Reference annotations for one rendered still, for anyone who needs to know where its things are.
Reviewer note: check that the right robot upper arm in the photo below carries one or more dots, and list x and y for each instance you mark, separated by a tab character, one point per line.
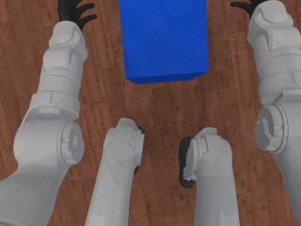
278	131

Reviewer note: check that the left robot forearm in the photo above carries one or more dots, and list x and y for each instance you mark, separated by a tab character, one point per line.
60	77

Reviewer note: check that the left robot hand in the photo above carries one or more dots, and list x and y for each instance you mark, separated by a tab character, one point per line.
67	11

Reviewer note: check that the carton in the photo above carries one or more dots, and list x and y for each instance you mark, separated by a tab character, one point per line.
163	40

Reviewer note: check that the robot right shin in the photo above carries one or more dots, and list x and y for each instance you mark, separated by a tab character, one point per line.
189	174

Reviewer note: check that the left robot upper arm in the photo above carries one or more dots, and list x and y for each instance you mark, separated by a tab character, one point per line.
44	150

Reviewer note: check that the right robot hand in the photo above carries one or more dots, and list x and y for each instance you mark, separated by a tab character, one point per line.
249	8

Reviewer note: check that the right robot foot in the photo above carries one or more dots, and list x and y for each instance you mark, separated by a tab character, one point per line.
183	149

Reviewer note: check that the right robot forearm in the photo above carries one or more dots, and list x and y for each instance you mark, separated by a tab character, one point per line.
276	47

